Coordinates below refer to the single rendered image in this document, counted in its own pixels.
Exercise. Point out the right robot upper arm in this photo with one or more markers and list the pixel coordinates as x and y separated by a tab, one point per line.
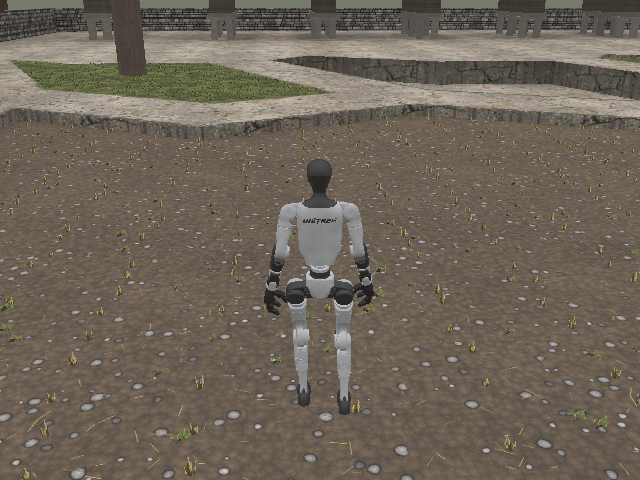
351	212

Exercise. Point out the humanoid robot torso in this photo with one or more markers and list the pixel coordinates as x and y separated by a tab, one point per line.
319	236

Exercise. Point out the robot left shin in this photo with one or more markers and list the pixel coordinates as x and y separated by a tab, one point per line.
301	362

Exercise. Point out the robot left forearm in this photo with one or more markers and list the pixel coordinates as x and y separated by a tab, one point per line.
275	271

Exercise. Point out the robot right forearm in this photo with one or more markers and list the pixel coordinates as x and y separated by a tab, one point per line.
363	268

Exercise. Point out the left robot hand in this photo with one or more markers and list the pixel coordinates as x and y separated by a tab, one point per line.
269	300

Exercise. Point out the left robot upper arm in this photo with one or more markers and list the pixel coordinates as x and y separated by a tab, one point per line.
288	212

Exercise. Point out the right robot hand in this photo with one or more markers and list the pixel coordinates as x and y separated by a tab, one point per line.
366	290

